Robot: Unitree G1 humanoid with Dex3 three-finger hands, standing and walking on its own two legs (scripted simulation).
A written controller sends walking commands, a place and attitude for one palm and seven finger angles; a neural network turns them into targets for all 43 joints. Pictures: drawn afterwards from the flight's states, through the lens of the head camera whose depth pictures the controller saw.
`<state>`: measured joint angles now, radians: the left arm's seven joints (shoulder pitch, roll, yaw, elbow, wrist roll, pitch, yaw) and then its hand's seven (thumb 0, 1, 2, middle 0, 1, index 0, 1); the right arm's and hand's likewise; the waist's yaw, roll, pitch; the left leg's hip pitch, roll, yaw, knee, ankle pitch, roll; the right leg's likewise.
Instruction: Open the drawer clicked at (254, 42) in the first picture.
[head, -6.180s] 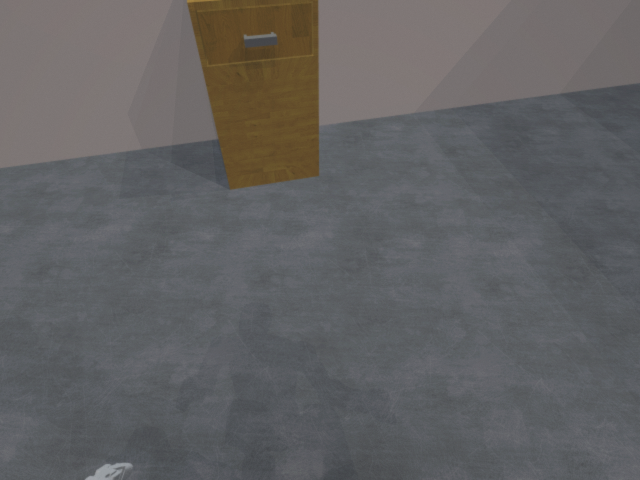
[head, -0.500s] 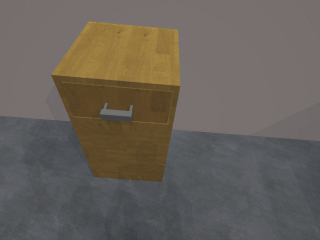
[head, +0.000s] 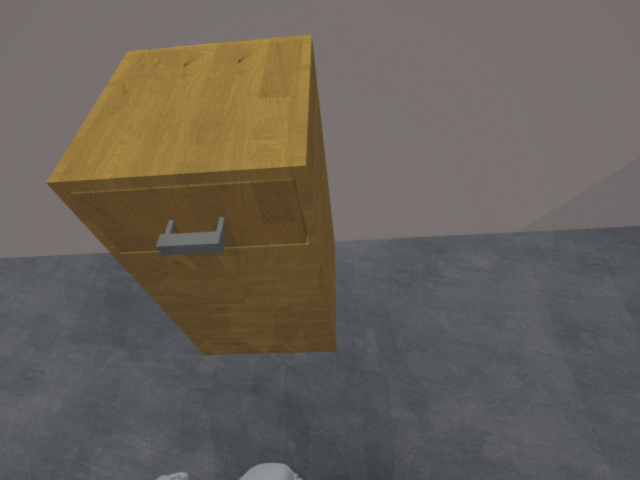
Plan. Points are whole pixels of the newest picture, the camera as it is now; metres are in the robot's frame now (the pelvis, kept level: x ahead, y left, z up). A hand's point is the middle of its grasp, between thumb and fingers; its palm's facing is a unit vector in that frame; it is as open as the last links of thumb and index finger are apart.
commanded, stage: come to a stop and stand still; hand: left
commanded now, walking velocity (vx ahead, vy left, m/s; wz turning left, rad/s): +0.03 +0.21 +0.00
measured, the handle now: (193, 233) +0.52 +0.28 -0.07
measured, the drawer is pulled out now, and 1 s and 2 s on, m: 0.00 0.00 0.00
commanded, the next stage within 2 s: look again from close up in 1.04 s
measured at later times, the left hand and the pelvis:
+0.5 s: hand out of the picture -0.06 +0.22 -0.17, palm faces +0.10 -0.97 -0.23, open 7.4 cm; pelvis -0.03 +0.03 +0.00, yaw +1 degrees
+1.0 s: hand out of the picture -0.01 +0.17 -0.17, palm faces +0.07 -0.98 -0.19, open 7.3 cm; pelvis +0.00 +0.01 +0.00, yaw +1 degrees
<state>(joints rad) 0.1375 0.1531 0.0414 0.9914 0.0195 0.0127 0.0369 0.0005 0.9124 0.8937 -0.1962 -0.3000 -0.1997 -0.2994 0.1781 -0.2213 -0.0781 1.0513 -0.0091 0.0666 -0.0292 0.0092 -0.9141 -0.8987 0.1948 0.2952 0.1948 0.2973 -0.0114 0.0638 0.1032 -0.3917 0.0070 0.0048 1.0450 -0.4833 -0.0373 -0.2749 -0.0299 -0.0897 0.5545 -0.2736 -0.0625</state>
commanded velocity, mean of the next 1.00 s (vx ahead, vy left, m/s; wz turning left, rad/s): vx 0.04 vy -0.01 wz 0.00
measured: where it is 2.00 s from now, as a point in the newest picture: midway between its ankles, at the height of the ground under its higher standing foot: outside the picture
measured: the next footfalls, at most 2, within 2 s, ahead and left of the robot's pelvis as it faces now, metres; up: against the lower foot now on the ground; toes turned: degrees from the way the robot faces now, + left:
left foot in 0.44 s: -0.02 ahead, +0.15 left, +0.00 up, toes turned +1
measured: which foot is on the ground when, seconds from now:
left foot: up 0.00-0.42, down 0.44-1.00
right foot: down 0.00-1.00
